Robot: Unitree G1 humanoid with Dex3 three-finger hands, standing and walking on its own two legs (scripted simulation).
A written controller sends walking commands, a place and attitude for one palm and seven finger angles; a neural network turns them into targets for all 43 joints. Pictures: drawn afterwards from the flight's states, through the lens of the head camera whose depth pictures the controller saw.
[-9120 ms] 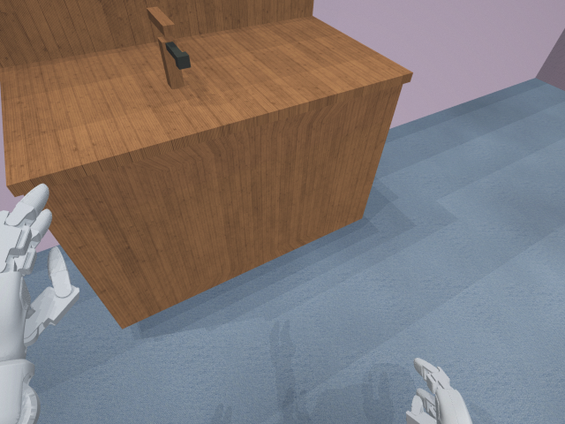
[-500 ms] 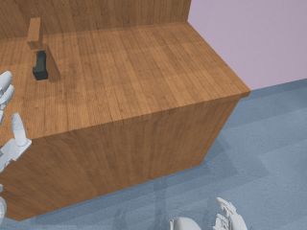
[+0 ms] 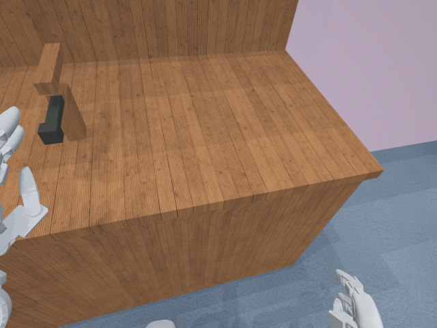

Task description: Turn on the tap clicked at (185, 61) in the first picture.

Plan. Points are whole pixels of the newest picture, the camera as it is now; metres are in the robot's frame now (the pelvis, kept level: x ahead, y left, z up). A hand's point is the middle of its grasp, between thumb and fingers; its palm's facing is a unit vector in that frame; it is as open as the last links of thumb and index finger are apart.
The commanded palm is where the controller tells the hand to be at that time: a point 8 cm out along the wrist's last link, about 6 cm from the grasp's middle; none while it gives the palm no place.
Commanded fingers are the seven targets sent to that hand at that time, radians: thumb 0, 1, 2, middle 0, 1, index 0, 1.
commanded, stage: come to a stop and stand still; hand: left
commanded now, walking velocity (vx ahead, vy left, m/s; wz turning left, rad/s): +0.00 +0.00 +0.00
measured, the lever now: (51, 133) +0.37 +0.33 +0.14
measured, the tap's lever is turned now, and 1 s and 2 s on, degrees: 0 0 0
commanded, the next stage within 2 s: look again from close up in 1.22 s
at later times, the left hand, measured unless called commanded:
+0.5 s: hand (41, 183) +0.24 +0.26 +0.18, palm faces +0.37 -0.83 -0.42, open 7.4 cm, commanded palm +0.19 +0.29 +0.19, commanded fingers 0.00 0.90 0.90 -0.20 -0.30 -0.20 -0.30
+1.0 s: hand out of the picture +0.21 +0.33 +0.19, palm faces +0.45 -0.83 -0.33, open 7.4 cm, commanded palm +0.14 +0.35 +0.19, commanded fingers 0.00 0.90 0.90 -0.20 -0.30 -0.20 -0.30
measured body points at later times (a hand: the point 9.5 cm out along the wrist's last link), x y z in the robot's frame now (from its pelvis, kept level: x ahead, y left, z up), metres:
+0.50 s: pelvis +0.02 +0.02 +0.01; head +0.04 +0.02 +0.46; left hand +0.22 +0.30 +0.21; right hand +0.20 -0.20 -0.07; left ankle +0.06 +0.14 -0.73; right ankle +0.03 -0.09 -0.73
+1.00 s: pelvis -0.01 +0.07 +0.01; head +0.01 +0.10 +0.45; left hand +0.18 +0.37 +0.20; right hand +0.15 -0.15 -0.07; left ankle +0.06 +0.14 -0.73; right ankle +0.03 -0.09 -0.73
